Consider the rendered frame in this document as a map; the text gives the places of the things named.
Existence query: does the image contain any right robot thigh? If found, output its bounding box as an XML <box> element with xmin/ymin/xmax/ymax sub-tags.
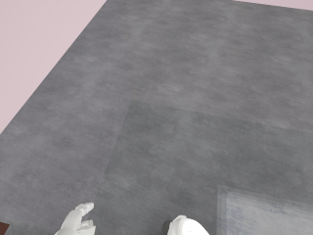
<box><xmin>169</xmin><ymin>217</ymin><xmax>209</xmax><ymax>235</ymax></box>

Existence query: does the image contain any right robot foot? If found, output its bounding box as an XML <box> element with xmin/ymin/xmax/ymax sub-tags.
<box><xmin>161</xmin><ymin>220</ymin><xmax>172</xmax><ymax>235</ymax></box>

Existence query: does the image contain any left robot hand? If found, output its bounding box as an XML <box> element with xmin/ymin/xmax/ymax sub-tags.
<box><xmin>61</xmin><ymin>203</ymin><xmax>96</xmax><ymax>235</ymax></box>

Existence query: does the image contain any cupboard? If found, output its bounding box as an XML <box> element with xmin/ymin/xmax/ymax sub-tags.
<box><xmin>0</xmin><ymin>222</ymin><xmax>10</xmax><ymax>235</ymax></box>

